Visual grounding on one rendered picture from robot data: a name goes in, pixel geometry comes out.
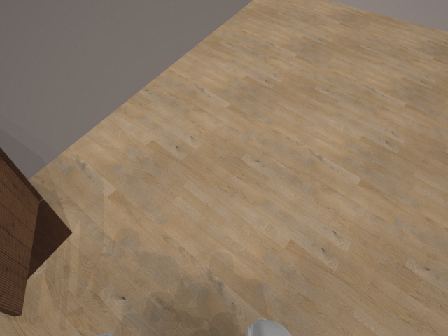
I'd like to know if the cupboard door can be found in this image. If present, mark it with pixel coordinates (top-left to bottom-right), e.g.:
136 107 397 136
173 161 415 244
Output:
0 157 39 317

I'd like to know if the right robot thigh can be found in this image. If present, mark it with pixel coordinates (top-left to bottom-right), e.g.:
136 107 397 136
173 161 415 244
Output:
246 320 292 336

